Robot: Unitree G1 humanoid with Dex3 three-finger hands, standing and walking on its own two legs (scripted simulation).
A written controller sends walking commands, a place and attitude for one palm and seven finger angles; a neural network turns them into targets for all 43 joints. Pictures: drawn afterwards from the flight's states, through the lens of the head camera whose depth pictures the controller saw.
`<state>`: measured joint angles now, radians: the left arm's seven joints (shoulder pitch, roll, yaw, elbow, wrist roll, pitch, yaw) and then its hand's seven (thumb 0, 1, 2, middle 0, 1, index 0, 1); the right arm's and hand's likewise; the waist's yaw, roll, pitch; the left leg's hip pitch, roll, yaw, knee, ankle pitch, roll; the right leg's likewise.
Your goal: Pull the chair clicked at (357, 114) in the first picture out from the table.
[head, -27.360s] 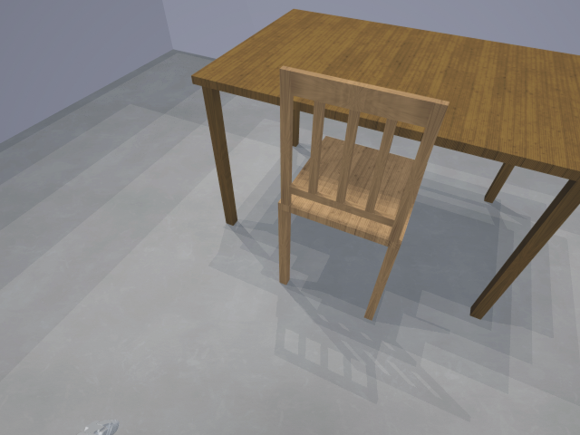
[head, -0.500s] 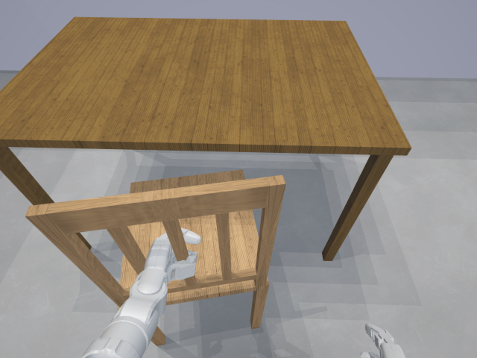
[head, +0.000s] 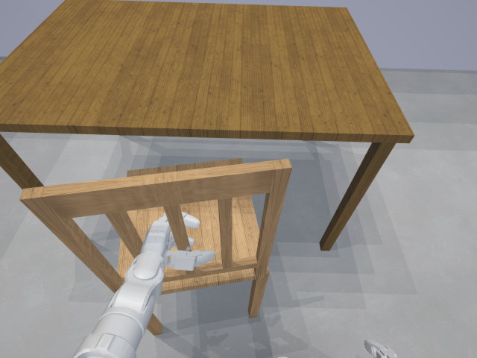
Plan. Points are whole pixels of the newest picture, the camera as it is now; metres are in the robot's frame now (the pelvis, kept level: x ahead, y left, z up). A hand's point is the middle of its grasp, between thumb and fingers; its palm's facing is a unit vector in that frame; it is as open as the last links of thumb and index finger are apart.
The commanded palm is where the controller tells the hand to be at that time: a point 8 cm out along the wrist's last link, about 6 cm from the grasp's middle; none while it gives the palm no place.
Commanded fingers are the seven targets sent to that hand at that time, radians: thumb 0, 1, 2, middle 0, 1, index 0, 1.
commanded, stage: open the thumb and straighten the fingers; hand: left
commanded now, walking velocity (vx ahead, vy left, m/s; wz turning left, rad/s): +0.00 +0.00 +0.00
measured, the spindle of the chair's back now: (182, 242) +0.35 +0.11 -0.05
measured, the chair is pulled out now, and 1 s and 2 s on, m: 0.14 0.14 0.14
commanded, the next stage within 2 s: draw the fingers out of the gap in 0.46 s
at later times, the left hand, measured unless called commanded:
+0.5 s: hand (185, 260) +0.31 +0.10 -0.05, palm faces -0.07 -0.98 -0.17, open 17.2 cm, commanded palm +0.29 +0.16 -0.03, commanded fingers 0.00 -0.55 0.20 0.00 0.00 0.00 0.00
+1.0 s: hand (175, 302) +0.24 +0.11 -0.06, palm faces -0.09 -0.99 -0.15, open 17.5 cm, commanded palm +0.21 +0.17 -0.04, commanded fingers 0.00 -0.55 0.20 0.00 0.00 0.00 0.00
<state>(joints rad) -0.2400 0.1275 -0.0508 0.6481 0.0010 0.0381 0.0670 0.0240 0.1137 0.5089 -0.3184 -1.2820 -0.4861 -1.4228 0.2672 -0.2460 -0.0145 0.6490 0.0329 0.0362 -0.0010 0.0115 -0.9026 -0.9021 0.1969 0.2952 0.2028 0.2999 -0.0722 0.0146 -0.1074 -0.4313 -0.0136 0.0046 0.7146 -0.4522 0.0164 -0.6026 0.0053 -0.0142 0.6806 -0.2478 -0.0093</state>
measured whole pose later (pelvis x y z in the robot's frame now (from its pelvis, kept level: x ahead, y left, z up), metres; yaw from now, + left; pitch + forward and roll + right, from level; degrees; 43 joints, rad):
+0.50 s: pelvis -0.03 -0.01 -0.02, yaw +1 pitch +12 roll +1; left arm -0.28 0.15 0.00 0.63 -0.02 0.08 0.02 -0.01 -0.54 0.20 -0.05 -0.14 -0.05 -0.14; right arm 0.27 -0.25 0.01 0.61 0.03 0.00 -0.02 0.01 -0.90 -0.90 0.20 0.30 0.20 0.30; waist -0.07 0.03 -0.12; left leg -0.61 -0.02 -0.01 0.90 -0.49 0.01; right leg -0.78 -0.01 -0.03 0.86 -0.29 -0.02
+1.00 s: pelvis -0.03 -0.01 -0.03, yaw +2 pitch +11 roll +0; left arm 0.06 0.17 -0.06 0.28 -0.03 0.12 -0.02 -0.01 -0.54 0.20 -0.02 -0.01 0.00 0.00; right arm 0.24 -0.26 0.02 0.52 0.03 -0.04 -0.03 0.01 -0.90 -0.90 0.20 0.30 0.20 0.30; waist -0.05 0.03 -0.14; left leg -0.62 -0.02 -0.03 0.95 -0.52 0.00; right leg -0.78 -0.01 -0.05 0.90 -0.31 -0.03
